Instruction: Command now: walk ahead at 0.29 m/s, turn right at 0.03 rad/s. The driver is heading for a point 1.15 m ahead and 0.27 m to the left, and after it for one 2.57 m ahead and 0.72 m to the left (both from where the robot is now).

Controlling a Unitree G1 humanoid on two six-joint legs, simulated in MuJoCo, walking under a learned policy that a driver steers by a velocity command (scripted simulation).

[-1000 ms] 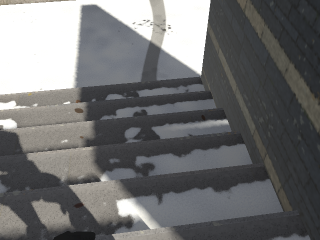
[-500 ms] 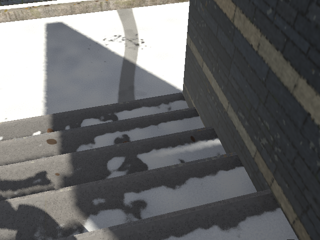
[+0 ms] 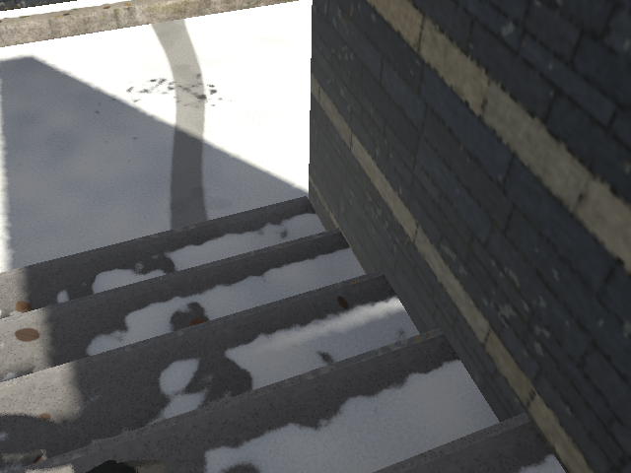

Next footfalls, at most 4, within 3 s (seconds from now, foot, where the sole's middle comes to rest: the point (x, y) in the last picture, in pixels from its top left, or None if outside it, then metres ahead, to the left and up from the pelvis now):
0.04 right None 0.13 -0.14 -0.76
0.48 left None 0.23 0.16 -0.91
0.98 right None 0.09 -0.09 -0.76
1.76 right None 0.47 -0.15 -0.91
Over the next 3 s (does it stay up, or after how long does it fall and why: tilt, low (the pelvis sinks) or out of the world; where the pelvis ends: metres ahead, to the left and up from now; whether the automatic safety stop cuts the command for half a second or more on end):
stays up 1.03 0.02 -0.45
